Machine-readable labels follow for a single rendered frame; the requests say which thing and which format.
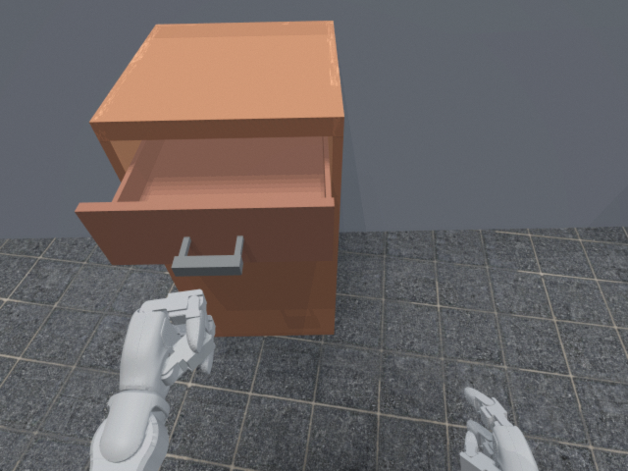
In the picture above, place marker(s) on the robot right hand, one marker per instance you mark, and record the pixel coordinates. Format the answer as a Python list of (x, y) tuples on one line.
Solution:
[(505, 449)]

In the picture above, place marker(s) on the left robot forearm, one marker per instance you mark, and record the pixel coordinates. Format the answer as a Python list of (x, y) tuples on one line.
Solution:
[(133, 436)]

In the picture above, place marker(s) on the robot left hand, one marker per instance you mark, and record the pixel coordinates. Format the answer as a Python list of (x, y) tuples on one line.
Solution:
[(145, 362)]

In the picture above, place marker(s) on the handle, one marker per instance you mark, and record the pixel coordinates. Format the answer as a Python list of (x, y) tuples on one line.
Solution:
[(208, 265)]

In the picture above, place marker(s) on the drawer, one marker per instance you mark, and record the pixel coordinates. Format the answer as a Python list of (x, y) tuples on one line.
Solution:
[(273, 191)]

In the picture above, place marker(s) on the cabinet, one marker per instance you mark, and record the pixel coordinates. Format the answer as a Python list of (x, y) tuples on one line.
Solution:
[(239, 80)]

